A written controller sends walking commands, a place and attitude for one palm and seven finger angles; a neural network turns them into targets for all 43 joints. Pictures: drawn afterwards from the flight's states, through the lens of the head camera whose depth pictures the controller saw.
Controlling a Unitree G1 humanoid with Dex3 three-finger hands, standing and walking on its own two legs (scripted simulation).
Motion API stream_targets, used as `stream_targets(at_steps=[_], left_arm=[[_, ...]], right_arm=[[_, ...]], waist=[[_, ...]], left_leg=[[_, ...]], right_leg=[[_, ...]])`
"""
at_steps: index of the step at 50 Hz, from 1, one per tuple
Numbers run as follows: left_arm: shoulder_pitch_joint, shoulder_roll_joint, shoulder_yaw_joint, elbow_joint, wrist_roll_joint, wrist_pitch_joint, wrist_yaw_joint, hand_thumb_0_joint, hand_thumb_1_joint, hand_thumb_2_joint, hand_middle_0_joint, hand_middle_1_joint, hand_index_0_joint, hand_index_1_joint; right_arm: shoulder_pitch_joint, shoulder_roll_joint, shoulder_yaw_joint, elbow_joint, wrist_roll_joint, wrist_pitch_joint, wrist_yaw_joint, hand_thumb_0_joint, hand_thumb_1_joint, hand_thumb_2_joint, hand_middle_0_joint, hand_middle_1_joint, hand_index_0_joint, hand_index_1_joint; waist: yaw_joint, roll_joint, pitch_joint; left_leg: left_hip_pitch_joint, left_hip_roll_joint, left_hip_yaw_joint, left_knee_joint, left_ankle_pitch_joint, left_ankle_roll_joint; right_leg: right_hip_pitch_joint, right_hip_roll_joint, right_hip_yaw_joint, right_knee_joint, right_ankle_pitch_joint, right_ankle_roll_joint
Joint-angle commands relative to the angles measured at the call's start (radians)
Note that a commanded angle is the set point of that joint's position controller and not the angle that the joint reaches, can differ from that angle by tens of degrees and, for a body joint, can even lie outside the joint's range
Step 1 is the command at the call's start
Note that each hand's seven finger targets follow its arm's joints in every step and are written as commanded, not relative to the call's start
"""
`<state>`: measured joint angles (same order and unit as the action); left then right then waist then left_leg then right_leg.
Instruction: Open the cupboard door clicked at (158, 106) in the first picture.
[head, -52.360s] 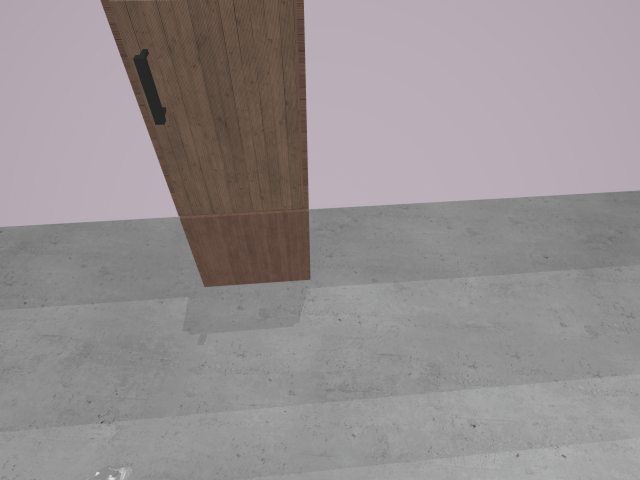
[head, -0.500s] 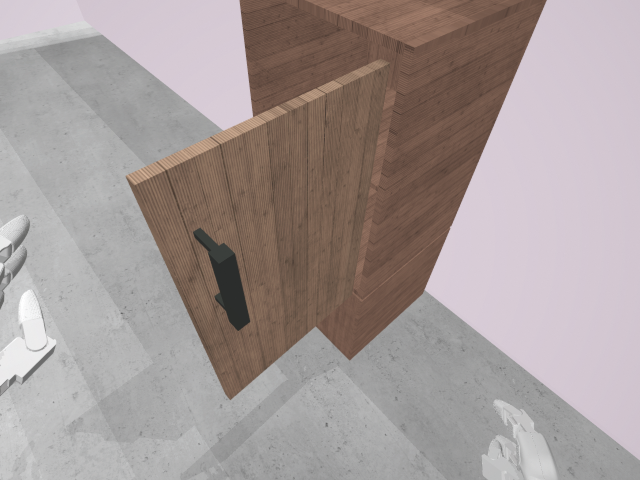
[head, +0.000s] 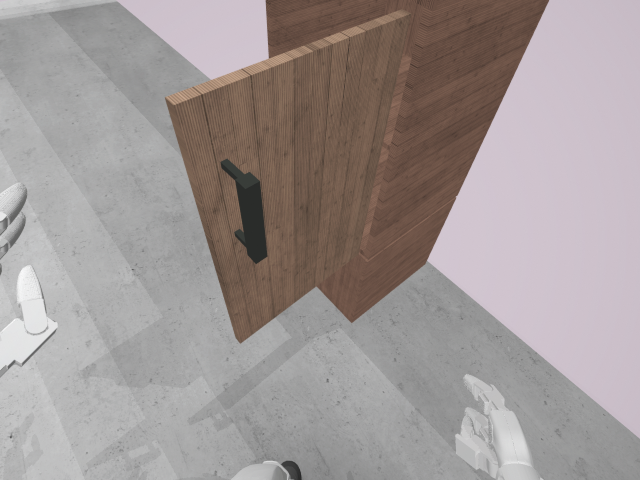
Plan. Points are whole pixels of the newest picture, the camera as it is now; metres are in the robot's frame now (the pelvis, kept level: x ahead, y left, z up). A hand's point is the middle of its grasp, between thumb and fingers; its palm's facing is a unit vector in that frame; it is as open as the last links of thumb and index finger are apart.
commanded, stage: step back with the hand held close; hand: left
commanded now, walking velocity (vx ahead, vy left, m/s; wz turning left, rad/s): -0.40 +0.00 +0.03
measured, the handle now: (244, 213) +0.43 +0.14 +0.07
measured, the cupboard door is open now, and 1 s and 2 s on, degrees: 92 92 92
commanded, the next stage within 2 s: stop stepping back and stand still in 0.44 s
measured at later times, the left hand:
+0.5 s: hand out of the picture +0.09 +0.26 +0.19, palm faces +0.39 -0.78 -0.49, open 7.4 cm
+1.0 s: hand out of the picture -0.01 +0.22 +0.18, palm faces +0.44 -0.79 -0.43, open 7.4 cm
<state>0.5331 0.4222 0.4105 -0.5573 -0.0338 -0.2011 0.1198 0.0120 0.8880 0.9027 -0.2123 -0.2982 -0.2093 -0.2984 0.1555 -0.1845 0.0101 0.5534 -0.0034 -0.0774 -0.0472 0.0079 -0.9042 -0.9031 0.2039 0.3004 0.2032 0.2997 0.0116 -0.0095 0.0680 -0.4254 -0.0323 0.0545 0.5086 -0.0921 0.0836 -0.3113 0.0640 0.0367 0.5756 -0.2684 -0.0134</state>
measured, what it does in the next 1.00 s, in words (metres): walks backwards: left foot, then right foot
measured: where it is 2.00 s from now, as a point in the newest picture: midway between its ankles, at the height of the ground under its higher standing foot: outside the picture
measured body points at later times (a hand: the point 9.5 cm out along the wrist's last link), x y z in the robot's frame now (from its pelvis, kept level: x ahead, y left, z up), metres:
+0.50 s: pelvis -0.11 +0.00 +0.01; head -0.07 +0.04 +0.46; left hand +0.06 +0.30 +0.22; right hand +0.07 -0.20 -0.06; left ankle -0.09 +0.14 -0.73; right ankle -0.13 -0.10 -0.68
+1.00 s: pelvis -0.21 -0.04 +0.01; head -0.23 -0.03 +0.46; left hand -0.04 +0.26 +0.20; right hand -0.09 -0.33 -0.06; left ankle -0.23 +0.08 -0.73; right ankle -0.21 -0.11 -0.73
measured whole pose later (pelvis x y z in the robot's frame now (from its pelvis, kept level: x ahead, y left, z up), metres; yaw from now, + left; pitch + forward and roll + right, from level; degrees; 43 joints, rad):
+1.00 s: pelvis -0.21 -0.04 +0.01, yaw +0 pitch +1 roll +0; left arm 0.56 0.40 0.41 -0.46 -0.03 -0.22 0.17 0.01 0.89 0.90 -0.22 -0.30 -0.21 -0.30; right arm 0.30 -0.29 -0.06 0.65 0.00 -0.10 -0.08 0.01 -0.91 -0.90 0.20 0.30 0.20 0.30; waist -0.03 -0.02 -0.07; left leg -0.21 0.02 0.05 0.48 -0.35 0.04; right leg -0.24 0.05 -0.08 0.46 -0.24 -0.08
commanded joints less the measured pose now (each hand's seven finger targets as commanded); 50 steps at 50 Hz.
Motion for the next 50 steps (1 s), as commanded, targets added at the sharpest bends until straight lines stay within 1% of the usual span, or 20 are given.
stream_targets(at_steps=[1,3,4,7,12,13,15,16,20,27,30,31,32,33,35,36,39,43,48,50], left_arm=[[0.03,0.198,0.197,-0.18,-0.008,-0.067,0.033,0.0,0.9,0.9,-0.2,-0.3,-0.2,-0.3],[-0.002,0.197,0.164,-0.161,-0.017,-0.073,0.04,0.0,0.9,0.9,-0.2,-0.3,-0.2,-0.3],[-0.006,0.18,0.151,-0.124,-0.014,-0.068,0.047,0.0,0.9,0.9,-0.2,-0.3,-0.2,-0.3],[-0.028,0.158,0.118,-0.093,0.005,-0.056,0.04,0.0,0.9,0.9,-0.2,-0.3,-0.2,-0.3],[-0.056,0.197,0.128,-0.164,0.023,-0.059,0.063,0.0,0.9,0.9,-0.2,-0.3,-0.2,-0.3],[-0.06,0.207,0.136,-0.224,0.018,-0.066,0.061,0.0,0.9,0.9,-0.2,-0.3,-0.2,-0.3],[-0.065,0.238,0.175,-0.342,0.022,-0.097,0.059,0.0,0.9,0.9,-0.2,-0.3,-0.2,-0.3],[-0.022,0.251,0.2,-0.344,0.011,-0.106,0.056,0.0,0.9,0.9,-0.2,-0.3,-0.2,-0.3],[0.032,0.178,0.174,-0.377,-0.015,-0.088,0.052,0.0,0.9,0.9,-0.2,-0.3,-0.2,-0.3],[0.027,0.15,0.134,-0.14,-0.014,-0.02,0.042,0.0,0.9,0.9,-0.2,-0.3,-0.2,-0.3],[0.058,0.168,0.143,-0.116,-0.02,-0.01,0.037,0.0,0.9,0.9,-0.2,-0.3,-0.2,-0.3],[0.065,0.206,0.159,-0.119,-0.016,-0.011,0.037,0.0,0.9,0.9,-0.2,-0.3,-0.2,-0.3],[0.084,0.261,0.195,-0.131,-0.018,-0.008,0.041,0.0,0.9,0.9,-0.2,-0.3,-0.2,-0.3],[0.033,0.257,0.181,-0.15,-0.021,-0.015,0.046,0.0,0.9,0.9,-0.2,-0.3,-0.2,-0.3],[0.043,0.218,0.173,-0.144,-0.008,-0.025,0.054,0.0,0.9,0.9,-0.2,-0.3,-0.2,-0.3],[0.06,0.21,0.18,-0.125,-0.005,-0.023,0.06,0.0,0.9,0.9,-0.2,-0.3,-0.2,-0.3],[0.03,0.194,0.161,-0.104,-0.006,-0.039,0.068,0.0,0.9,0.9,-0.2,-0.3,-0.2,-0.3],[-0.031,0.194,0.141,-0.094,0.003,-0.067,0.072,0.0,0.9,0.9,-0.2,-0.3,-0.2,-0.3],[-0.009,0.163,0.118,-0.08,0.007,-0.078,0.073,0.0,0.9,0.9,-0.2,-0.3,-0.2,-0.3],[-0.016,0.163,0.122,-0.113,0.004,-0.093,0.074,0.0,0.9,0.9,-0.2,-0.3,-0.2,-0.3]], right_arm=[[-0.074,-0.154,-0.072,-0.157,0.005,-0.028,-0.011,0.0,-0.9,-0.9,0.2,0.3,0.2,0.3],[-0.04,-0.138,-0.084,-0.119,0.012,-0.017,-0.003,0.0,-0.9,-0.9,0.2,0.3,0.2,0.3],[-0.054,-0.135,-0.085,-0.104,0.005,-0.009,0.0,0.0,-0.9,-0.9,0.2,0.3,0.2,0.3],[-0.072,-0.108,-0.059,-0.115,0.005,0.002,-0.004,0.0,-0.9,-0.9,0.2,0.3,0.2,0.3],[-0.081,-0.125,-0.049,-0.08,0.005,-0.013,-0.053,0.0,-0.9,-0.9,0.2,0.3,0.2,0.3],[-0.04,-0.136,-0.053,-0.083,0.005,-0.015,-0.054,0.0,-0.9,-0.9,0.2,0.3,0.2,0.3],[-0.026,-0.156,-0.084,-0.117,0.0,-0.035,-0.047,0.0,-0.9,-0.9,0.2,0.3,0.2,0.3],[-0.003,-0.144,-0.094,-0.112,-0.001,-0.067,-0.031,0.0,-0.9,-0.9,0.2,0.3,0.2,0.3],[-0.016,-0.134,-0.088,-0.062,-0.009,-0.115,-0.011,0.0,-0.9,-0.9,0.2,0.3,0.2,0.3],[-0.047,-0.147,-0.082,-0.033,-0.022,-0.094,-0.004,0.0,-0.9,-0.9,0.2,0.3,0.2,0.3],[-0.053,-0.145,-0.067,-0.065,0.003,-0.073,0.001,0.0,-0.9,-0.9,0.2,0.3,0.2,0.3],[-0.055,-0.126,-0.063,-0.081,0.012,-0.061,0.003,0.0,-0.9,-0.9,0.2,0.3,0.2,0.3],[-0.071,-0.11,-0.056,-0.107,0.013,-0.047,0.0,0.0,-0.9,-0.9,0.2,0.3,0.2,0.3],[-0.081,-0.104,-0.043,-0.102,0.015,-0.05,-0.008,0.0,-0.9,-0.9,0.2,0.3,0.2,0.3],[-0.047,-0.104,-0.038,-0.077,0.024,-0.053,-0.008,0.0,-0.9,-0.9,0.2,0.3,0.2,0.3],[-0.051,-0.098,-0.036,-0.077,0.021,-0.049,-0.015,0.0,-0.9,-0.9,0.2,0.3,0.2,0.3],[-0.069,-0.112,-0.037,-0.074,0.012,-0.046,-0.036,0.0,-0.9,-0.9,0.2,0.3,0.2,0.3],[-0.042,-0.147,-0.061,-0.065,0.001,-0.067,-0.042,0.0,-0.9,-0.9,0.2,0.3,0.2,0.3],[0.016,-0.159,-0.071,-0.066,0.001,-0.077,-0.032,0.0,-0.9,-0.9,0.2,0.3,0.2,0.3],[0.017,-0.182,-0.077,-0.083,-0.003,-0.082,-0.032,0.0,-0.9,-0.9,0.2,0.3,0.2,0.3]], waist=[[-0.004,0.046,-0.144],[-0.011,-0.174,-0.131],[-0.001,-0.188,-0.121],[-0.024,-0.125,-0.138],[-0.019,-0.028,-0.147],[-0.025,0.031,-0.214],[-0.002,0.288,-0.314],[0.002,0.276,-0.363],[-0.016,0.309,-0.265],[-0.027,0.226,-0.166],[-0.01,0.117,-0.191],[-0.017,-0.058,-0.186],[-0.009,-0.222,-0.203],[0.002,-0.23,-0.169],[-0.02,-0.197,-0.279],[-0.029,-0.153,-0.277],[-0.027,-0.042,-0.181],[-0.012,-0.079,-0.092],[-0.03,0.009,-0.102],[-0.03,0.159,-0.103]], left_leg=[[-0.162,0.138,-0.17,-0.123,-0.505,-0.029],[0.096,0.006,-0.092,0.401,-0.345,-0.111],[0.064,0.007,-0.111,0.612,-0.378,-0.107],[-0.015,0.045,-0.077,0.543,-0.353,-0.107],[0.068,0.031,-0.024,-0.007,-0.28,-0.092],[0.126,0.044,-0.031,-0.16,-0.139,-0.092],[0.262,0.324,-0.288,-0.128,0.494,0.007],[0.365,0.371,-0.262,-0.089,0.705,0.047],[0.324,0.331,-0.174,-0.083,0.748,0.051],[0.208,0.337,-0.168,-0.175,0.369,0.029],[0.116,0.236,-0.1,-0.113,-0.085,-0.021],[0.078,0.133,-0.018,0.007,-0.279,-0.068],[-0.005,0.038,-0.002,0.218,-0.375,-0.101],[-0.066,0.026,-0.064,0.395,-0.405,-0.096],[-0.124,0.038,-0.085,0.509,-0.312,-0.095],[-0.116,0.041,-0.073,0.515,-0.268,-0.102],[-0.048,0.044,-0.036,0.389,-0.232,-0.094],[-0.009,0.055,-0.014,0.19,-0.289,-0.062],[0.171,0.048,-0.012,-0.126,-0.255,-0.027],[0.227,0.153,-0.174,-0.216,-0.248,0.03]], right_leg=[[0.135,-0.118,0.164,-0.134,-0.163,-0.067],[-0.254,-0.396,0.448,-0.424,-0.323,-0.191],[-0.27,-0.444,0.429,-0.425,-0.168,-0.215],[-0.077,-0.33,0.2,-0.281,0.326,-0.144],[0.094,-0.246,0.121,-0.158,0.578,-0.068],[0.156,-0.199,0.08,-0.081,0.563,-0.028],[0.007,-0.061,-0.014,0.144,0.116,0.051],[-0.095,-0.03,-0.013,0.258,-0.122,0.04],[-0.157,-0.026,-0.025,0.364,-0.176,0.041],[0.0,-0.024,-0.068,0.079,-0.109,0.05],[0.176,-0.05,-0.083,-0.207,0.058,0.048],[0.164,-0.156,0.022,-0.305,0.119,0.011],[0.119,-0.33,0.27,-0.365,0.158,-0.06],[0.081,-0.417,0.322,-0.359,0.271,-0.108],[0.254,-0.349,0.175,-0.207,0.621,-0.008],[0.248,-0.325,0.148,-0.19,0.611,-0.02],[0.137,-0.308,0.145,-0.281,0.25,-0.082],[0.122,-0.338,0.231,-0.381,-0.102,-0.089],[0.118,-0.277,0.186,-0.298,-0.167,-0.065],[0.068,-0.145,0.089,-0.13,-0.074,-0.007]])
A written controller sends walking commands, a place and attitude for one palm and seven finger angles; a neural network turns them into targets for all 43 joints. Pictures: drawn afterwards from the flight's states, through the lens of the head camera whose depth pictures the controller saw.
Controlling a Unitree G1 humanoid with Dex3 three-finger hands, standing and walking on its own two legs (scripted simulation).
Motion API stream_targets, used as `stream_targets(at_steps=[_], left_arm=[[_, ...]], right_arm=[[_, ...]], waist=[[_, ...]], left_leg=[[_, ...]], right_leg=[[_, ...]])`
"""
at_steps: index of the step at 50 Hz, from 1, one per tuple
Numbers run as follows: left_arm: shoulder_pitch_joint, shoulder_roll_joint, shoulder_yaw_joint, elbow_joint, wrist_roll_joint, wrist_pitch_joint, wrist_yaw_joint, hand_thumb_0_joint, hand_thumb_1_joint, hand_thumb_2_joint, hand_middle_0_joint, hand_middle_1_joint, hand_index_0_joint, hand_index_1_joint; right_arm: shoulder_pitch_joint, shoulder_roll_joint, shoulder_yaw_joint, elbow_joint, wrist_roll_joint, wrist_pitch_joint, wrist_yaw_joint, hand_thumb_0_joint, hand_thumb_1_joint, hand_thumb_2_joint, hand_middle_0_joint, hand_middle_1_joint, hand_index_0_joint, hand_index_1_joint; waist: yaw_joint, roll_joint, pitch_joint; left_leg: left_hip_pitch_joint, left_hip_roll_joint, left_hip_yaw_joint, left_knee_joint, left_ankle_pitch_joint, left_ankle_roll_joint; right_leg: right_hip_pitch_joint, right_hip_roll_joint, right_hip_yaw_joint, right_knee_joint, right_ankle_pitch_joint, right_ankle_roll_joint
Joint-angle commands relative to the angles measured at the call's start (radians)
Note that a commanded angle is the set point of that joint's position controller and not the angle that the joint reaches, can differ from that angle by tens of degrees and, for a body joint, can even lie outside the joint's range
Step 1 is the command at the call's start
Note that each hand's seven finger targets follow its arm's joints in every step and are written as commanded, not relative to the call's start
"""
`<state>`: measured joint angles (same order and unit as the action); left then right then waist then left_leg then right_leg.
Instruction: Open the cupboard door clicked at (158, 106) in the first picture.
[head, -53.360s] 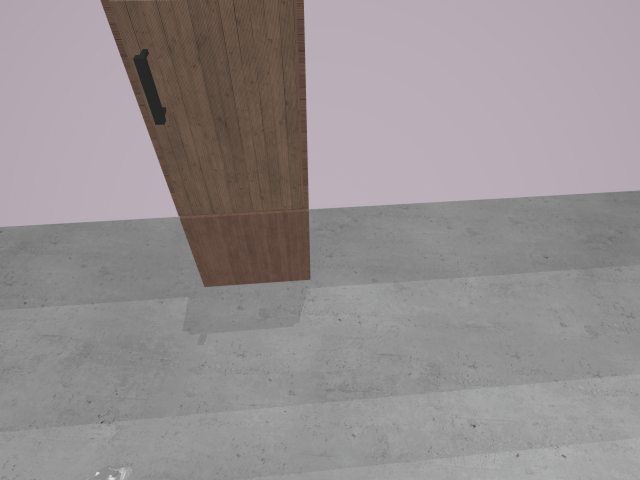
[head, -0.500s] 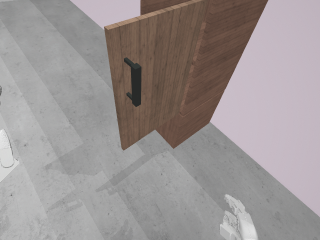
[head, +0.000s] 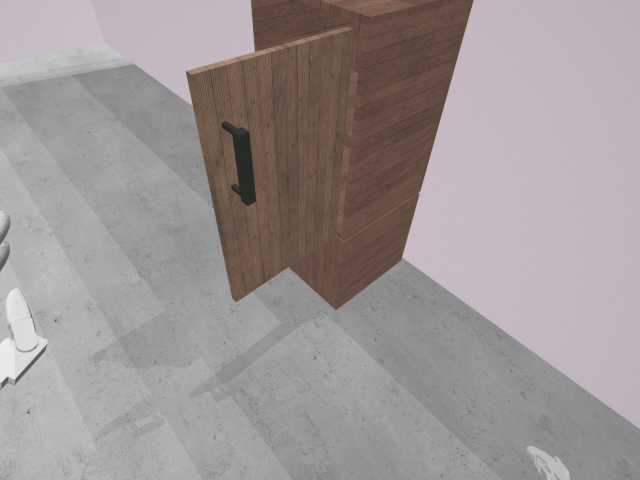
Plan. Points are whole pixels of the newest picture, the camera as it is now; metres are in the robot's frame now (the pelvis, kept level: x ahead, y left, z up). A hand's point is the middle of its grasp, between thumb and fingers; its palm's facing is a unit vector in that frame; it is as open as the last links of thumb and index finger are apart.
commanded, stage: stop stepping back and stand still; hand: left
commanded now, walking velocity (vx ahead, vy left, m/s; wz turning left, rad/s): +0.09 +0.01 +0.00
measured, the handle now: (238, 164) +0.64 +0.18 +0.06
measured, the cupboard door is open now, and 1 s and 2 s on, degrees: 92 92 92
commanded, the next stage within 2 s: let the arm hang, fingers relaxed in 0.28 s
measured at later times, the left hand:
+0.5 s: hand (91, 416) +0.20 +0.28 +0.00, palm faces +0.22 -0.89 -0.41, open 7.4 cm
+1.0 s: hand out of the picture -0.01 +0.23 -0.16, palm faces +0.04 -0.96 -0.28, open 7.3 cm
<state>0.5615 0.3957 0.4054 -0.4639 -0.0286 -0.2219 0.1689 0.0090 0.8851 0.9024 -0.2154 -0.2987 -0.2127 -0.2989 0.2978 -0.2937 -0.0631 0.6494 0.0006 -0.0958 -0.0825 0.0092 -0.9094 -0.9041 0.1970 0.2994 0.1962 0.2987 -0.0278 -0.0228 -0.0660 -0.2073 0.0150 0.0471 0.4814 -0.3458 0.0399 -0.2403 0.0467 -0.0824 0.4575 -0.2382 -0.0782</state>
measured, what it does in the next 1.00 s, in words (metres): steps on the spot: right foot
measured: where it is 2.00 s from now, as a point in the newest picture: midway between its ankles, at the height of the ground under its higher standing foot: outside the picture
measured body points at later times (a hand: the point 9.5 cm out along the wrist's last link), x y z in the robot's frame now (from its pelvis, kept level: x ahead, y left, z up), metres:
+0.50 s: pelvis -0.01 +0.03 -0.01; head -0.01 +0.01 +0.44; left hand +0.18 +0.33 +0.02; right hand +0.13 -0.21 -0.12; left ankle +0.00 +0.13 -0.74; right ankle -0.02 -0.09 -0.70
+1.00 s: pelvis -0.02 +0.01 +0.00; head +0.00 +0.00 +0.45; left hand -0.01 +0.28 -0.14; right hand -0.01 -0.23 -0.16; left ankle +0.00 +0.13 -0.74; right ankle -0.01 -0.09 -0.74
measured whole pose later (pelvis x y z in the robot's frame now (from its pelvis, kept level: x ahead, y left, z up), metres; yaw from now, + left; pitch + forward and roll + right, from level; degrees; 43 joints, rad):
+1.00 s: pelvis -0.02 +0.01 +0.00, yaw +2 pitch -2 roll +0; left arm 0.24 0.24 0.01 1.08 0.01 0.01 0.01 -0.01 0.92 0.90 -0.20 -0.30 -0.20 -0.30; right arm 0.26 -0.21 -0.01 1.09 -0.02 0.02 -0.01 0.00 -0.91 -0.90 0.20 0.30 0.20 0.30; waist -0.01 0.03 0.07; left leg -0.22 -0.01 -0.02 0.43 -0.19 0.01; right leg -0.19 0.04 0.02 0.42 -0.21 -0.02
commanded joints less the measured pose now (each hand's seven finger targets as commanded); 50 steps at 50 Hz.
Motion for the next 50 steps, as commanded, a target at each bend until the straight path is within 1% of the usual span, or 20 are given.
stream_targets(at_steps=[1,6,8,12,14,16,17,18,19,20,21,24,26,29,31,32,33,34,39,50], left_arm=[[-0.048,0.192,0.131,-0.214,0.002,-0.074,0.026,0.0,0.9,0.9,-0.2,-0.3,-0.2,-0.3],[-0.107,0.187,0.12,-0.167,0.016,-0.051,0.014,0.0,0.9,0.9,-0.2,-0.3,-0.2,-0.3],[-0.128,0.188,0.114,-0.159,0.013,-0.053,0.01,0.0,0.9,0.9,-0.2,-0.3,-0.2,-0.3],[-0.144,0.188,0.107,-0.124,0.008,-0.05,0.006,0.0,0.9,0.9,-0.2,-0.3,-0.2,-0.3],[-0.15,0.18,0.101,-0.123,0.011,-0.049,0.004,0.0,0.9,0.9,-0.2,-0.3,-0.2,-0.3],[-0.144,0.182,0.11,-0.148,0.008,-0.05,0.006,0.0,0.9,0.9,-0.2,-0.3,-0.2,-0.3],[-0.133,0.19,0.117,-0.167,0.004,-0.052,0.006,0.0,0.9,0.9,-0.2,-0.3,-0.2,-0.3],[-0.129,0.182,0.11,-0.207,-0.001,-0.058,0.005,0.0,0.9,0.9,-0.2,-0.3,-0.2,-0.3],[-0.157,-0.068,-0.309,0.581,0.083,0.121,-0.142,0.0,0.9,0.9,-0.2,-0.3,-0.2,-0.3],[-0.153,-0.101,-0.288,0.59,0.064,0.207,-0.152,0.0,0.9,0.9,-0.2,-0.3,-0.2,-0.3],[-0.149,-0.118,-0.288,0.57,0.067,0.233,-0.153,0.0,0.9,0.9,-0.2,-0.3,-0.2,-0.3],[-0.245,-0.117,-0.324,0.684,0.065,0.224,-0.151,0.0,0.9,0.9,-0.2,-0.3,-0.2,-0.3],[-0.285,-0.098,-0.333,0.8,0.063,0.224,-0.15,0.0,0.9,0.9,-0.2,-0.3,-0.2,-0.3],[-0.253,-0.034,-0.332,0.99,0.054,0.216,-0.15,0.0,0.9,0.9,-0.2,-0.3,-0.2,-0.3],[-0.249,0.036,-0.335,1.094,0.056,0.205,-0.147,0.0,0.9,0.9,-0.2,-0.3,-0.2,-0.3],[-0.28,0.052,-0.344,1.127,0.055,0.205,-0.149,0.0,0.9,0.9,-0.2,-0.3,-0.2,-0.3],[-0.321,0.027,-0.356,1.17,0.05,0.204,-0.152,0.0,0.9,0.9,-0.2,-0.3,-0.2,-0.3],[-0.34,-0.003,-0.362,1.213,0.046,0.202,-0.15,0.0,0.9,0.9,-0.2,-0.3,-0.2,-0.3],[-0.332,-0.051,-0.364,1.344,0.039,0.205,-0.145,0.0,0.9,0.9,-0.2,-0.3,-0.2,-0.3],[-0.333,-0.034,-0.37,1.513,0.035,0.204,-0.145,0.0,0.9,0.9,-0.2,-0.3,-0.2,-0.3]], right_arm=[[-0.124,-0.079,-0.003,-0.178,-0.002,-0.064,0.007,0.0,-0.9,-0.9,0.2,0.3,0.2,0.3],[-0.162,-0.061,0.018,-0.162,-0.002,-0.075,0.0,0.0,-0.9,-0.9,0.2,0.3,0.2,0.3],[-0.161,-0.056,0.017,-0.157,-0.006,-0.081,0.0,0.0,-0.9,-0.9,0.2,0.3,0.2,0.3],[-0.146,-0.037,0.012,-0.145,0.002,-0.066,0.019,0.0,-0.9,-0.9,0.2,0.3,0.2,0.3],[-0.148,-0.03,0.02,-0.145,-0.002,-0.059,0.022,0.0,-0.9,-0.9,0.2,0.3,0.2,0.3],[-0.147,-0.015,0.038,-0.143,-0.006,-0.055,0.021,0.0,-0.9,-0.9,0.2,0.3,0.2,0.3],[-0.157,-0.02,0.038,-0.147,-0.007,-0.057,0.014,0.0,-0.9,-0.9,0.2,0.3,0.2,0.3],[-0.168,-0.03,0.039,-0.159,-0.01,-0.06,0.01,0.0,-0.9,-0.9,0.2,0.3,0.2,0.3],[-0.129,-0.189,-0.017,0.091,-0.016,-0.076,0.101,0.0,-0.9,-0.9,0.2,0.3,0.2,0.3],[-0.077,-0.137,-0.014,0.058,-0.018,-0.006,0.09,0.0,-0.9,-0.9,0.2,0.3,0.2,0.3],[-0.069,-0.098,0.001,0.045,-0.022,0.015,0.08,0.0,-0.9,-0.9,0.2,0.3,0.2,0.3],[-0.073,-0.095,0.014,0.027,-0.053,0.023,0.067,0.0,-0.9,-0.9,0.2,0.3,0.2,0.3],[-0.09,-0.115,0.01,0.051,-0.05,0.042,0.066,0.0,-0.9,-0.9,0.2,0.3,0.2,0.3],[-0.142,-0.101,0.018,0.089,-0.026,0.063,0.07,0.0,-0.9,-0.9,0.2,0.3,0.2,0.3],[-0.123,-0.029,0.03,0.116,-0.013,0.074,0.076,0.0,-0.9,-0.9,0.2,0.3,0.2,0.3],[-0.08,-0.018,0.031,0.135,-0.013,0.084,0.079,0.0,-0.9,-0.9,0.2,0.3,0.2,0.3],[-0.072,-0.011,0.031,0.168,-0.018,0.09,0.079,0.0,-0.9,-0.9,0.2,0.3,0.2,0.3],[-0.078,-0.004,0.035,0.2,-0.02,0.096,0.074,0.0,-0.9,-0.9,0.2,0.3,0.2,0.3],[-0.058,-0.022,0.03,0.291,-0.024,0.097,0.065,0.0,-0.9,-0.9,0.2,0.3,0.2,0.3],[-0.03,-0.057,0.029,0.41,-0.021,0.09,0.058,0.0,-0.9,-0.9,0.2,0.3,0.2,0.3]], waist=[[0.015,0.21,0.017],[0.017,0.124,0.133],[0.016,0.042,0.125],[0.024,-0.129,0.074],[0.026,-0.107,0.066],[0.011,-0.057,0.041],[0.013,0.036,0.025],[0.021,0.142,0.023],[-0.044,0.229,0.087],[-0.026,0.222,0.052],[-0.033,0.219,0.038],[-0.004,-0.05,-0.015],[0.016,-0.072,-0.04],[0.061,0.081,-0.032],[0.033,0.001,-0.002],[0.006,0.014,0.017],[-0.013,0.053,0.024],[-0.01,-0.004,0.023],[0.01,0.114,0.061],[0.02,0.019,0.103]], left_leg=[[0.033,0.177,-0.271,-0.164,0.08,0.103],[-0.251,0.151,-0.19,-0.19,-0.145,0.063],[-0.233,0.086,-0.125,-0.09,-0.066,0.036],[-0.248,-0.008,-0.036,0.288,-0.082,-0.015],[-0.22,0.02,-0.067,0.266,-0.089,-0.012],[-0.049,0.021,-0.046,0.025,0.038,-0.008],[0.024,0.014,-0.051,-0.063,0.11,-0.012],[0.028,0.073,-0.146,-0.145,0.149,0.003],[-0.063,0.183,-0.307,-0.025,0.42,0.069],[-0.083,0.248,-0.347,-0.08,0.545,0.138],[-0.086,0.262,-0.356,-0.098,0.581,0.16],[0.029,0.256,-0.357,-0.032,0.83,0.186],[0.075,0.223,-0.291,-0.02,0.843,0.159],[-0.054,0.112,-0.181,-0.01,0.54,0.06],[-0.129,-0.014,-0.085,0.052,0.102,-0.021],[-0.068,-0.025,-0.068,0.056,0.017,-0.029],[-0.006,-0.023,-0.069,0.043,0.064,-0.029],[0.017,-0.012,-0.082,0.042,0.12,-0.029],[-0.002,0.05,-0.153,-0.072,0.158,-0.011],[0.011,0.071,-0.16,-0.154,0.138,-0.004]], right_leg=[[-0.047,-0.078,0.142,0.087,-0.031,0.082],[0.082,-0.058,0.093,0.043,-0.058,0.07],[0.067,-0.102,0.203,-0.036,-0.052,0.043],[0.056,-0.324,0.518,-0.251,-0.241,-0.081],[0.047,-0.332,0.447,-0.227,-0.15,-0.096],[-0.005,-0.261,0.292,-0.144,-0.064,-0.044],[-0.018,-0.197,0.22,-0.083,-0.039,-0.005],[-0.014,-0.12,0.163,0.003,-0.008,0.034],[-0.223,-0.1,0.04,0.272,0.075,0.077],[-0.21,-0.063,0.084,0.385,-0.229,0.08],[-0.228,-0.042,0.108,0.498,-0.317,0.086],[-0.26,-0.053,0.146,0.524,-0.306,0.091],[-0.188,-0.05,0.117,0.381,-0.24,0.096],[0.081,-0.059,0.141,0.054,0.057,0.087],[0.092,-0.242,0.369,-0.07,0.226,0.008],[0.017,-0.29,0.376,-0.108,0.164,-0.028],[-0.043,-0.254,0.35,-0.106,0.089,-0.036],[-0.053,-0.199,0.322,-0.114,0.048,-0.018],[0.003,-0.128,0.228,-0.124,-0.016,0.015],[0.033,-0.124,0.208,-0.151,-0.016,0.018]])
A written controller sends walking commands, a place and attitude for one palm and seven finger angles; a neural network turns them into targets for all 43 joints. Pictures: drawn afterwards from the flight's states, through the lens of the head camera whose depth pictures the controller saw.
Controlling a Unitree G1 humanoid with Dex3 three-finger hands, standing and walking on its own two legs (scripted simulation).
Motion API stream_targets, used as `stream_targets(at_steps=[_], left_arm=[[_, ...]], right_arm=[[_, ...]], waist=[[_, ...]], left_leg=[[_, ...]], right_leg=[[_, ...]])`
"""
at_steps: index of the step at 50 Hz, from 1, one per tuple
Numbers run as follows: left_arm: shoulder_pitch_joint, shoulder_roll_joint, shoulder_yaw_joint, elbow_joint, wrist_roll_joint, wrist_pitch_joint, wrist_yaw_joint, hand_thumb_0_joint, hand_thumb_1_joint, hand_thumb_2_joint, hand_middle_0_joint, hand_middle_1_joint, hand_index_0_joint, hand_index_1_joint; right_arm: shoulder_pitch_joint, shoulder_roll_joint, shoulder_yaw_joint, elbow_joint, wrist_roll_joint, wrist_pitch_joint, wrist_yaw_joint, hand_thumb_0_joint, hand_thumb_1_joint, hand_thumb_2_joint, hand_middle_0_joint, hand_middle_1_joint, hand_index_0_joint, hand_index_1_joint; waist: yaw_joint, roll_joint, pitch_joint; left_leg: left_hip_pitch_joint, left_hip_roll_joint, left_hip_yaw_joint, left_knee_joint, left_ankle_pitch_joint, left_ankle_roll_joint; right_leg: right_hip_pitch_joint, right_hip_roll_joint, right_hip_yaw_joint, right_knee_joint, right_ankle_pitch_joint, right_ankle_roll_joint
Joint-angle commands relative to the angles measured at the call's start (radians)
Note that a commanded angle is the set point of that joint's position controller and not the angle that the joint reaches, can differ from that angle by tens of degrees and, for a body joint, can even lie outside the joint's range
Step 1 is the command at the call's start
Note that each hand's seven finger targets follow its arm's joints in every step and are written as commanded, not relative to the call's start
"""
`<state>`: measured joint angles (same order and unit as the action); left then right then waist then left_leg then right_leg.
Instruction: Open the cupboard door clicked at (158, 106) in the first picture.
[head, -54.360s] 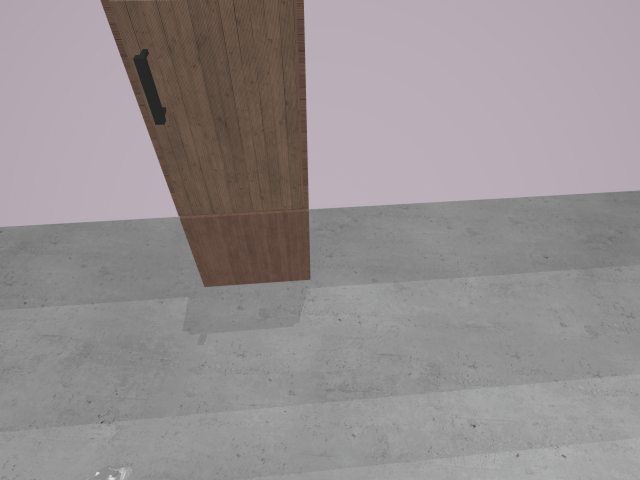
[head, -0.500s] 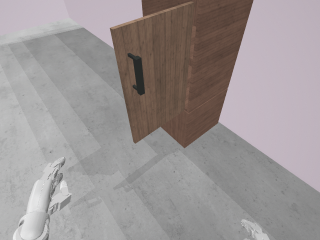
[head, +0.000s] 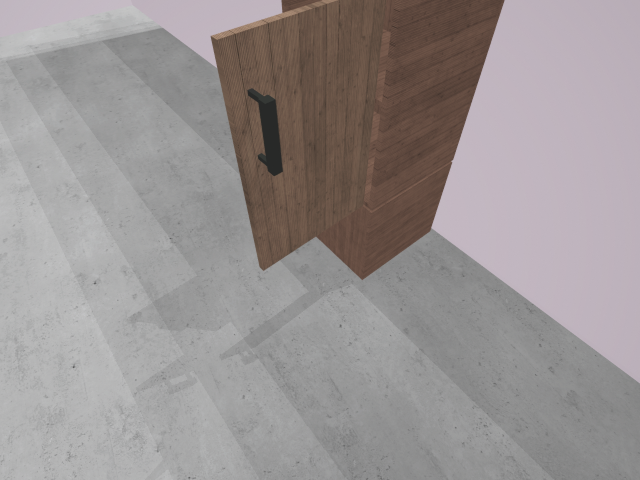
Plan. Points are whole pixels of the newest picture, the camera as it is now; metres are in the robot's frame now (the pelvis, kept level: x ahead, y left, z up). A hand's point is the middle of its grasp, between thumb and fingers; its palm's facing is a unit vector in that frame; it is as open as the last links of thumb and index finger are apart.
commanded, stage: let the arm hang, fingers relaxed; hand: left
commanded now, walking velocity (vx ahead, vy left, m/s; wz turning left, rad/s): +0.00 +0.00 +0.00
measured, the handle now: (264, 133) +0.67 +0.14 +0.06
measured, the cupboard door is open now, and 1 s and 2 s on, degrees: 92 92 92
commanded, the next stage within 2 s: look to check the result in 0.48 s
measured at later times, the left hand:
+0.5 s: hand out of the picture +0.05 +0.20 -0.17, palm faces +0.00 -0.97 -0.24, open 7.4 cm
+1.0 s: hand out of the picture +0.09 +0.22 -0.16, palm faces -0.01 -0.95 -0.30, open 7.4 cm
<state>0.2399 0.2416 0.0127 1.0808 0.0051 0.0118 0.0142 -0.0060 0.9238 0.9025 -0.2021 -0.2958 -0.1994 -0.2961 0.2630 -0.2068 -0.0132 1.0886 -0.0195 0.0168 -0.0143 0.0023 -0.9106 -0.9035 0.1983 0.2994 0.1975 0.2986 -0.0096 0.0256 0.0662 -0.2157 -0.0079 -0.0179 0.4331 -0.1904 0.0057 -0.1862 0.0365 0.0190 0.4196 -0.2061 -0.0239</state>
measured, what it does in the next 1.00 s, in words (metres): stands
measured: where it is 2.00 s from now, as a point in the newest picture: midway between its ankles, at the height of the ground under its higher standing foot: outside the picture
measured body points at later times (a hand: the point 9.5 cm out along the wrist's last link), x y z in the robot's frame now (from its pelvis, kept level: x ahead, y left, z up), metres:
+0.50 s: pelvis +0.01 +0.00 +0.00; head +0.02 +0.00 +0.45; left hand +0.05 +0.25 -0.15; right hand +0.04 -0.26 -0.15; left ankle +0.03 +0.11 -0.74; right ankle +0.01 -0.11 -0.74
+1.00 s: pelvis +0.03 -0.01 +0.01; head +0.05 -0.01 +0.45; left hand +0.09 +0.27 -0.13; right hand +0.09 -0.28 -0.14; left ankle +0.03 +0.11 -0.74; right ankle +0.01 -0.11 -0.74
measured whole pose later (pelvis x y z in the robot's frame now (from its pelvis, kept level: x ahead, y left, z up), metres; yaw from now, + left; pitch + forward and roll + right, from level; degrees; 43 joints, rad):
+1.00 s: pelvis +0.03 -0.01 +0.01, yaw +0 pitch -1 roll +0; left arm 0.14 0.28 0.01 1.14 0.01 -0.02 0.01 0.00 0.91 0.90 -0.20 -0.30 -0.20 -0.30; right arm 0.13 -0.28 -0.02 1.13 -0.02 -0.01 -0.01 0.00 -0.91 -0.90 0.20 0.30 0.20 0.30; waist 0.00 0.02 0.06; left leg -0.13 -0.01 -0.01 0.33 -0.18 0.00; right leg -0.11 0.04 0.03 0.34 -0.21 -0.03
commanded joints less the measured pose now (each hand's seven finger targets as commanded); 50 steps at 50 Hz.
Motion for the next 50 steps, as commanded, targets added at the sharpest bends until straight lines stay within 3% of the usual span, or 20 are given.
stream_targets(at_steps=[1,11,19,30,38,50], left_arm=[[-0.016,0.126,0.023,-0.026,0.002,-0.03,0.011,0.0,0.9,0.9,-0.2,-0.3,-0.2,-0.3],[-0.03,0.133,0.025,0.006,0.005,-0.033,0.013,0.0,0.9,0.9,-0.2,-0.3,-0.2,-0.3],[-0.045,0.144,0.029,0.01,0.005,-0.039,0.011,0.0,0.9,0.9,-0.2,-0.3,-0.2,-0.3],[-0.066,0.163,0.033,0.013,0.004,-0.044,0.009,0.0,0.9,0.9,-0.2,-0.3,-0.2,-0.3],[-0.088,0.19,0.033,0.012,0.003,-0.048,0.01,0.0,0.9,0.9,-0.2,-0.3,-0.2,-0.3],[-0.115,0.219,0.036,0.005,0.003,-0.052,0.009,0.0,0.9,0.9,-0.2,-0.3,-0.2,-0.3]], right_arm=[[0.005,-0.146,-0.021,-0.024,0.0,-0.024,-0.011,0.0,-0.9,-0.9,0.2,0.3,0.2,0.3],[-0.021,-0.148,-0.022,0.006,-0.002,-0.023,-0.01,0.0,-0.9,-0.9,0.2,0.3,0.2,0.3],[-0.054,-0.161,-0.022,0.006,-0.001,-0.031,-0.011,0.0,-0.9,-0.9,0.2,0.3,0.2,0.3],[-0.085,-0.195,-0.025,0.002,0.0,-0.037,-0.014,0.0,-0.9,-0.9,0.2,0.3,0.2,0.3],[-0.108,-0.219,-0.028,-0.001,0.002,-0.036,-0.012,0.0,-0.9,-0.9,0.2,0.3,0.2,0.3],[-0.144,-0.251,-0.027,-0.002,0.001,-0.037,-0.01,0.0,-0.9,-0.9,0.2,0.3,0.2,0.3]], waist=[[0.0,-0.042,-0.029],[-0.002,-0.043,0.013],[0.0,-0.001,-0.022],[0.003,-0.002,-0.052],[0.0,-0.039,-0.07],[0.002,-0.028,-0.085]], left_leg=[[0.024,0.096,-0.097,-0.108,-0.007,0.031],[0.038,0.089,-0.082,-0.122,-0.016,0.027],[0.054,0.096,-0.085,-0.125,0.04,0.025],[0.083,0.106,-0.087,-0.133,0.108,0.023],[0.11,0.109,-0.083,-0.131,0.143,0.022],[0.131,0.114,-0.081,-0.142,0.17,0.018]], right_leg=[[-0.019,-0.114,0.107,-0.112,-0.037,-0.036],[-0.051,-0.12,0.119,-0.135,-0.065,-0.03],[-0.015,-0.125,0.113,-0.127,0.007,-0.03],[0.03,-0.131,0.103,-0.125,0.095,-0.028],[0.046,-0.136,0.102,-0.129,0.155,-0.027],[0.069,-0.141,0.105,-0.135,0.192,-0.025]])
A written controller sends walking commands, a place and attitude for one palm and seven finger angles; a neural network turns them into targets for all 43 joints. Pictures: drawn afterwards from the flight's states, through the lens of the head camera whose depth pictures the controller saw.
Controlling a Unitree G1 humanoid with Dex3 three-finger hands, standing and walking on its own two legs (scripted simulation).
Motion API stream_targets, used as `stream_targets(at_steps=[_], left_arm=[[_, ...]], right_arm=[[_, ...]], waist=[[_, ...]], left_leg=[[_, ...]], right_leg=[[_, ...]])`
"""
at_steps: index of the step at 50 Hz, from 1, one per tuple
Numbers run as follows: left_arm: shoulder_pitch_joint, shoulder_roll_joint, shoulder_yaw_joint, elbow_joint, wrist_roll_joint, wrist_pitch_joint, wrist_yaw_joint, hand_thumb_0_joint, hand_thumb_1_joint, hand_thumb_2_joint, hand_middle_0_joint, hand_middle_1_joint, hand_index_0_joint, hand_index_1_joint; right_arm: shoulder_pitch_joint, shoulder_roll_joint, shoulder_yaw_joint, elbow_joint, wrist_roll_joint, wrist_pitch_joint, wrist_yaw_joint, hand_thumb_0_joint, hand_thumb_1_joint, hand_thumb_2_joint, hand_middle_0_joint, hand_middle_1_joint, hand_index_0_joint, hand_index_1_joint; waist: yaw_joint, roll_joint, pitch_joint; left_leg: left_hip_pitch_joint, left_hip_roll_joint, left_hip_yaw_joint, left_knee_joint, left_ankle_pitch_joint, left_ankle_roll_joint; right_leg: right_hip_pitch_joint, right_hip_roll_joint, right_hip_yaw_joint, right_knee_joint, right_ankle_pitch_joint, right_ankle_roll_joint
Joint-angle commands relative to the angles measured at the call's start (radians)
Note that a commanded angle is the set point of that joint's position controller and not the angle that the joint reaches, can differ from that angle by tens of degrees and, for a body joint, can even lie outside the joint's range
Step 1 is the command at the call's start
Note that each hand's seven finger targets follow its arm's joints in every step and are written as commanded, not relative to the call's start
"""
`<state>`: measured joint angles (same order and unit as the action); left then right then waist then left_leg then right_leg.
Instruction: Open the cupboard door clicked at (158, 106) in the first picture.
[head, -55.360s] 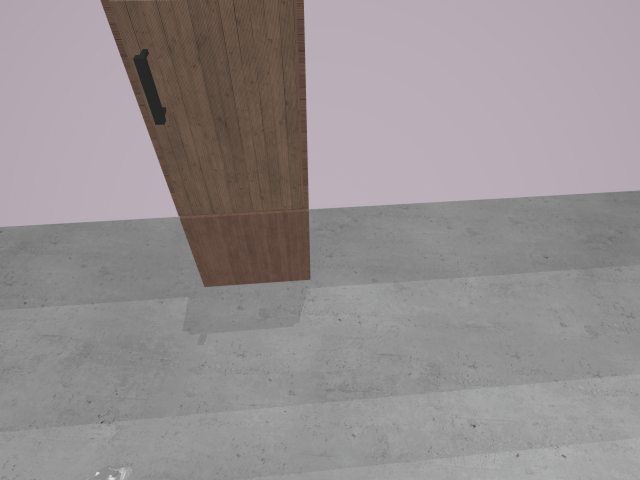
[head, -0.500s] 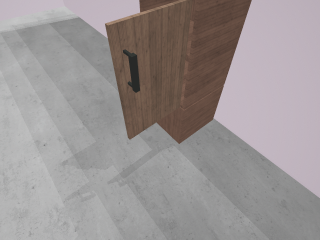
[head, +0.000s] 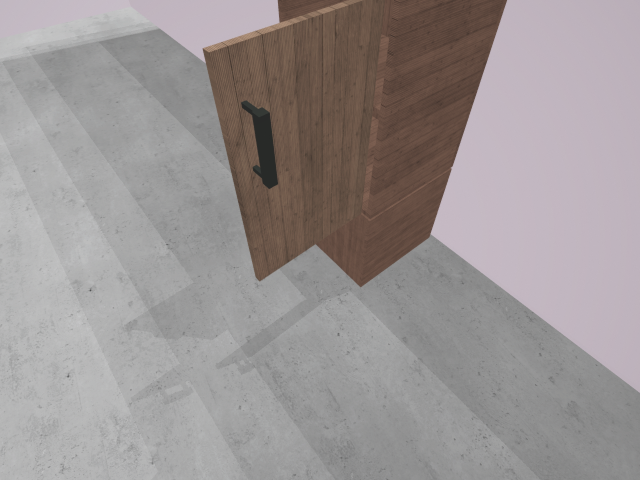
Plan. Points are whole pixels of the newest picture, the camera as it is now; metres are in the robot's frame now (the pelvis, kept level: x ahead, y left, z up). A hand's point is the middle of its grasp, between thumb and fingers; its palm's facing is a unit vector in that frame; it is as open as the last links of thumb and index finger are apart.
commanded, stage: look to check the result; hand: left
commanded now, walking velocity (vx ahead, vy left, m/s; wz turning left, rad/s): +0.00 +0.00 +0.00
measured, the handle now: (259, 145) +0.64 +0.15 +0.05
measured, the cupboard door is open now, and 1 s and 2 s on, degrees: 92 92 92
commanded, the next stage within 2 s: stand and wait in 0.06 s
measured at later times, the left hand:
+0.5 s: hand out of the picture +0.08 +0.22 -0.16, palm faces -0.01 -0.95 -0.31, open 7.4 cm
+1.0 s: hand out of the picture +0.08 +0.22 -0.16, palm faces -0.01 -0.95 -0.31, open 7.4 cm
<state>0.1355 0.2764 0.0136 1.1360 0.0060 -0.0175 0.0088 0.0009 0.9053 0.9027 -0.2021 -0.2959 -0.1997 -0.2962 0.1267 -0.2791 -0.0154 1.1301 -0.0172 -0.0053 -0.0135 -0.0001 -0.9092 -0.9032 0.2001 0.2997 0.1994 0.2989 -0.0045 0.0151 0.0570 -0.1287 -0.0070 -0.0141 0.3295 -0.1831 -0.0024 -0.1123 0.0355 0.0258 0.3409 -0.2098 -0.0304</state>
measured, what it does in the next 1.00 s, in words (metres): stands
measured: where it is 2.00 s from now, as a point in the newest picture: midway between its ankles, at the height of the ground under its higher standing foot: outside the picture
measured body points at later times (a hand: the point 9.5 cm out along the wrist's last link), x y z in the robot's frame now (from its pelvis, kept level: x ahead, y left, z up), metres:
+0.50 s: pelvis +0.01 -0.01 +0.00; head +0.03 -0.02 +0.45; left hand +0.08 +0.27 -0.14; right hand +0.08 -0.29 -0.14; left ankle +0.00 +0.12 -0.75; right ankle -0.02 -0.10 -0.75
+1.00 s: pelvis +0.02 -0.01 +0.00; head +0.03 -0.02 +0.45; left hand +0.08 +0.27 -0.14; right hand +0.08 -0.30 -0.14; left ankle +0.00 +0.12 -0.75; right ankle -0.02 -0.10 -0.75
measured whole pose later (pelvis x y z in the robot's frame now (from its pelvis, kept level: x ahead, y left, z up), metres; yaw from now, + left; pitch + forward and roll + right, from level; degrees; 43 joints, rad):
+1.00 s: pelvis +0.02 -0.01 +0.00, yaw +0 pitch -1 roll +0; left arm 0.13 0.30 0.01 1.13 0.00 -0.02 0.01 0.00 0.90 0.90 -0.20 -0.30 -0.20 -0.30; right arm 0.12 -0.30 -0.01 1.13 -0.01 0.00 -0.01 0.00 -0.91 -0.90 0.20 0.30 0.20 0.30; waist -0.01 0.01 0.05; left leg -0.09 0.01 -0.02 0.30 -0.19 -0.02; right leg -0.07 0.05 0.03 0.30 -0.21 -0.05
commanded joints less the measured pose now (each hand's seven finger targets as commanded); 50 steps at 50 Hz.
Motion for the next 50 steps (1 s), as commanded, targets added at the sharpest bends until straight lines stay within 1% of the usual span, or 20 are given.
stream_targets(at_steps=[1,7,8,9,11,12,13,14,17,18,22,26,27,28,30,35,38,39,41,50], left_arm=[[-0.011,0.186,0.034,-0.052,0.002,-0.022,0.014,0.0,0.9,0.9,-0.2,-0.3,-0.2,-0.3],[-0.016,0.197,0.037,-0.055,0.002,-0.025,0.014,0.0,0.9,0.9,-0.2,-0.3,-0.2,-0.3],[-0.02,0.197,0.036,-0.052,0.002,-0.025,0.014,0.0,0.9,0.9,-0.2,-0.3,-0.2,-0.3],[-0.022,0.2,0.036,-0.054,0.001,-0.025,0.014,0.0,0.9,0.9,-0.2,-0.3,-0.2,-0.3],[-0.023,0.201,0.036,-0.054,0.001,-0.025,0.014,0.0,0.9,0.9,-0.2,-0.3,-0.2,-0.3],[-0.019,0.204,0.038,-0.056,0.002,-0.027,0.014,0.0,0.9,0.9,-0.2,-0.3,-0.2,-0.3],[-0.023,0.205,0.036,-0.055,0.001,-0.026,0.014,0.0,0.9,0.9,-0.2,-0.3,-0.2,-0.3],[-0.027,0.204,0.037,-0.056,0.001,-0.025,0.014,0.0,0.9,0.9,-0.2,-0.3,-0.2,-0.3],[-0.02,0.207,0.038,-0.058,0.001,-0.027,0.015,0.0,0.9,0.9,-0.2,-0.3,-0.2,-0.3],[-0.024,0.208,0.037,-0.057,0.001,-0.027,0.015,0.0,0.9,0.9,-0.2,-0.3,-0.2,-0.3],[-0.023,0.212,0.038,-0.061,0.001,-0.028,0.015,0.0,0.9,0.9,-0.2,-0.3,-0.2,-0.3],[-0.024,0.213,0.037,-0.059,0.0,-0.028,0.015,0.0,0.9,0.9,-0.2,-0.3,-0.2,-0.3],[-0.021,0.213,0.038,-0.06,0.0,-0.029,0.016,0.0,0.9,0.9,-0.2,-0.3,-0.2,-0.3],[-0.024,0.215,0.037,-0.06,0.0,-0.028,0.016,0.0,0.9,0.9,-0.2,-0.3,-0.2,-0.3],[-0.024,0.216,0.036,-0.059,-0.001,-0.028,0.015,0.0,0.9,0.9,-0.2,-0.3,-0.2,-0.3],[-0.023,0.218,0.036,-0.061,-0.002,-0.028,0.015,0.0,0.9,0.9,-0.2,-0.3,-0.2,-0.3],[-0.026,0.219,0.036,-0.062,-0.001,-0.028,0.015,0.0,0.9,0.9,-0.2,-0.3,-0.2,-0.3],[-0.027,0.217,0.036,-0.063,-0.001,-0.028,0.015,0.0,0.9,0.9,-0.2,-0.3,-0.2,-0.3],[-0.025,0.222,0.036,-0.061,-0.001,-0.029,0.015,0.0,0.9,0.9,-0.2,-0.3,-0.2,-0.3],[-0.029,0.226,0.035,-0.062,-0.001,-0.028,0.013,0.0,0.9,0.9,-0.2,-0.3,-0.2,-0.3]], right_arm=[[-0.012,-0.181,-0.026,-0.045,-0.001,-0.016,-0.01,0.0,-0.9,-0.9,0.2,0.3,0.2,0.3],[-0.022,-0.194,-0.025,-0.048,0.001,-0.016,-0.011,0.0,-0.9,-0.9,0.2,0.3,0.2,0.3],[-0.023,-0.19,-0.026,-0.046,-0.001,-0.017,-0.011,0.0,-0.9,-0.9,0.2,0.3,0.2,0.3],[-0.023,-0.191,-0.025,-0.046,0.0,-0.017,-0.011,0.0,-0.9,-0.9,0.2,0.3,0.2,0.3],[-0.025,-0.195,-0.025,-0.047,0.0,-0.017,-0.011,0.0,-0.9,-0.9,0.2,0.3,0.2,0.3],[-0.026,-0.199,-0.025,-0.049,0.001,-0.017,-0.012,0.0,-0.9,-0.9,0.2,0.3,0.2,0.3],[-0.028,-0.199,-0.026,-0.049,0.0,-0.016,-0.012,0.0,-0.9,-0.9,0.2,0.3,0.2,0.3],[-0.025,-0.2,-0.025,-0.049,-0.001,-0.017,-0.012,0.0,-0.9,-0.9,0.2,0.3,0.2,0.3],[-0.032,-0.203,-0.025,-0.052,0.001,-0.016,-0.012,0.0,-0.9,-0.9,0.2,0.3,0.2,0.3],[-0.029,-0.2,-0.025,-0.05,0.001,-0.016,-0.012,0.0,-0.9,-0.9,0.2,0.3,0.2,0.3],[-0.027,-0.206,-0.025,-0.051,0.002,-0.017,-0.013,0.0,-0.9,-0.9,0.2,0.3,0.2,0.3],[-0.029,-0.206,-0.025,-0.049,0.001,-0.017,-0.013,0.0,-0.9,-0.9,0.2,0.3,0.2,0.3],[-0.024,-0.207,-0.025,-0.052,0.003,-0.016,-0.014,0.0,-0.9,-0.9,0.2,0.3,0.2,0.3],[-0.028,-0.205,-0.026,-0.05,0.002,-0.016,-0.013,0.0,-0.9,-0.9,0.2,0.3,0.2,0.3],[-0.024,-0.207,-0.025,-0.048,0.002,-0.015,-0.013,0.0,-0.9,-0.9,0.2,0.3,0.2,0.3],[-0.026,-0.208,-0.025,-0.048,0.001,-0.015,-0.013,0.0,-0.9,-0.9,0.2,0.3,0.2,0.3],[-0.023,-0.21,-0.025,-0.048,0.002,-0.016,-0.013,0.0,-0.9,-0.9,0.2,0.3,0.2,0.3],[-0.027,-0.211,-0.026,-0.048,0.002,-0.016,-0.013,0.0,-0.9,-0.9,0.2,0.3,0.2,0.3],[-0.025,-0.211,-0.026,-0.047,0.002,-0.017,-0.013,0.0,-0.9,-0.9,0.2,0.3,0.2,0.3],[-0.025,-0.217,-0.026,-0.048,0.002,-0.016,-0.012,0.0,-0.9,-0.9,0.2,0.3,0.2,0.3]], waist=[[-0.003,-0.014,-0.075],[-0.002,-0.023,-0.089],[-0.003,-0.006,-0.086],[-0.004,-0.018,-0.088],[-0.004,-0.01,-0.086],[-0.001,-0.018,-0.091],[-0.004,-0.022,-0.083],[-0.004,-0.012,-0.084],[0.0,-0.022,-0.08],[-0.004,-0.012,-0.084],[-0.002,-0.024,-0.096],[-0.003,-0.018,-0.096],[-0.002,-0.03,-0.096],[-0.003,-0.016,-0.086],[-0.003,-0.034,-0.082],[-0.004,-0.016,-0.085],[-0.004,-0.032,-0.087],[-0.004,-0.02,-0.081],[-0.004,-0.022,-0.094],[-0.004,-0.026,-0.071]], left_leg=[[0.05,0.113,-0.085,-0.038,0.171,0.026],[0.062,0.115,-0.082,-0.034,0.191,0.026],[0.061,0.114,-0.08,-0.034,0.195,0.024],[0.062,0.115,-0.083,-0.037,0.198,0.024],[0.065,0.115,-0.08,-0.036,0.207,0.023],[0.069,0.116,-0.078,-0.033,0.208,0.024],[0.069,0.117,-0.079,-0.035,0.206,0.022],[0.066,0.116,-0.08,-0.037,0.209,0.022],[0.071,0.116,-0.076,-0.033,0.212,0.022],[0.071,0.116,-0.077,-0.035,0.208,0.021],[0.078,0.118,-0.076,-0.033,0.224,0.021],[0.086,0.119,-0.074,-0.035,0.233,0.02],[0.081,0.12,-0.073,-0.032,0.229,0.021],[0.078,0.117,-0.073,-0.034,0.224,0.019],[0.077,0.119,-0.074,-0.038,0.216,0.019],[0.083,0.119,-0.073,-0.038,0.213,0.018],[0.082,0.12,-0.073,-0.041,0.213,0.018],[0.082,0.12,-0.072,-0.043,0.21,0.017],[0.089,0.121,-0.072,-0.039,0.219,0.018],[0.08,0.121,-0.073,-0.047,0.198,0.017]], right_leg=[[-0.006,-0.14,0.098,-0.056,0.205,-0.019],[0.008,-0.141,0.099,-0.06,0.237,-0.019],[0.011,-0.146,0.097,-0.059,0.247,-0.019],[0.014,-0.144,0.099,-0.058,0.253,-0.019],[0.015,-0.146,0.1,-0.06,0.265,-0.02],[0.018,-0.145,0.097,-0.061,0.27,-0.019],[0.013,-0.146,0.098,-0.061,0.273,-0.019],[0.02,-0.146,0.099,-0.06,0.274,-0.019],[0.017,-0.145,0.099,-0.065,0.286,-0.019],[0.023,-0.148,0.1,-0.064,0.286,-0.019],[0.033,-0.145,0.101,-0.063,0.308,-0.019],[0.036,-0.149,0.1,-0.061,0.326,-0.019],[0.04,-0.146,0.098,-0.065,0.324,-0.018],[0.034,-0.149,0.102,-0.065,0.324,-0.018],[0.033,-0.147,0.1,-0.067,0.317,-0.017],[0.034,-0.149,0.103,-0.07,0.313,-0.018],[0.038,-0.147,0.102,-0.071,0.312,-0.018],[0.033,-0.148,0.103,-0.072,0.305,-0.018],[0.039,-0.149,0.104,-0.072,0.317,-0.018],[0.028,-0.148,0.104,-0.08,0.291,-0.017]])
